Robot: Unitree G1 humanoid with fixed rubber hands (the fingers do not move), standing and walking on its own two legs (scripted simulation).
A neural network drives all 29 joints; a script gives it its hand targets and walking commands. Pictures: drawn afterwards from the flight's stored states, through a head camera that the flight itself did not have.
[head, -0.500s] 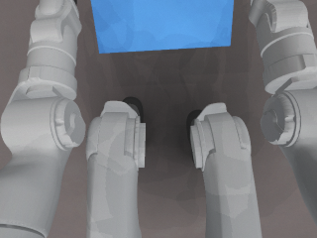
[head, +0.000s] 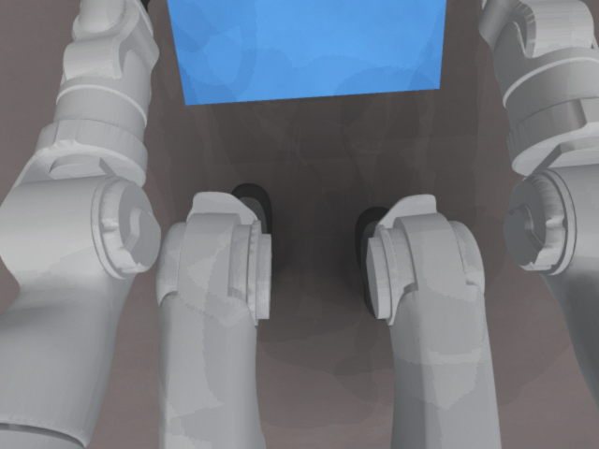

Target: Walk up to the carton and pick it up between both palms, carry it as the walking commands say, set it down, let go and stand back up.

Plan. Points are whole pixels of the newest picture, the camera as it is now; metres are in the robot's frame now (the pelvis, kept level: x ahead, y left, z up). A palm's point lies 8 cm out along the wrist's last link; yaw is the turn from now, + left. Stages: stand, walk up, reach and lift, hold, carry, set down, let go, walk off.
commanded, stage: set down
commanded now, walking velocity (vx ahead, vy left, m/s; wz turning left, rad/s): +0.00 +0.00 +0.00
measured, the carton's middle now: out of the picture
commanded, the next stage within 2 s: let go in 1.56 s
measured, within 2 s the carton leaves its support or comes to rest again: neither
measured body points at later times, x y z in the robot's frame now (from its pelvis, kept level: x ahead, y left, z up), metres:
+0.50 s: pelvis -0.01 +0.00 +0.00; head +0.37 +0.02 +0.22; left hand +0.54 +0.25 -0.17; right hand +0.58 -0.15 -0.17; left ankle +0.12 +0.13 -0.35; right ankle +0.09 -0.10 -0.35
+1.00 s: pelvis -0.01 +0.01 +0.12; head +0.37 +0.04 +0.33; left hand +0.53 +0.27 -0.04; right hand +0.58 -0.15 -0.04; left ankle +0.12 +0.13 -0.35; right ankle +0.09 -0.10 -0.35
